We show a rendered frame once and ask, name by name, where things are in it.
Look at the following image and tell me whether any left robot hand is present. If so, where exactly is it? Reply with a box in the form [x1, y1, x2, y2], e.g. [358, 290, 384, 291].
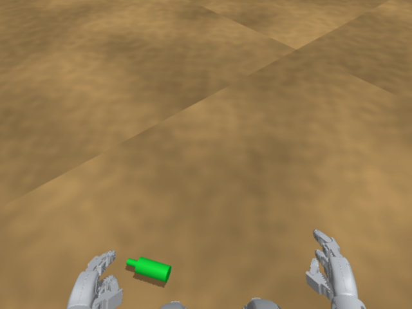
[66, 250, 122, 309]

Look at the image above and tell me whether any bottle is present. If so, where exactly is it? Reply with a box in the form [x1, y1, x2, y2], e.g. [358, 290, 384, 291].
[126, 257, 171, 282]

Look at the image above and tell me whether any right robot hand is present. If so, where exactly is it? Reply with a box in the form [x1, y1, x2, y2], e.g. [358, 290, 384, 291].
[306, 229, 358, 301]

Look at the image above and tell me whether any right robot arm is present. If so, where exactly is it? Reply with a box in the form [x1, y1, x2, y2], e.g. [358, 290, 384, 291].
[331, 295, 366, 309]

